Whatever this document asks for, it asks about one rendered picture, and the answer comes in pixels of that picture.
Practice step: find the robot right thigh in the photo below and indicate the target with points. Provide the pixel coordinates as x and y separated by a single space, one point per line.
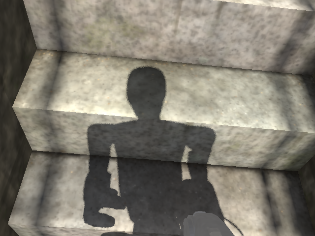
205 224

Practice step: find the right robot shin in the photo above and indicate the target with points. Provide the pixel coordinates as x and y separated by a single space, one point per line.
199 211

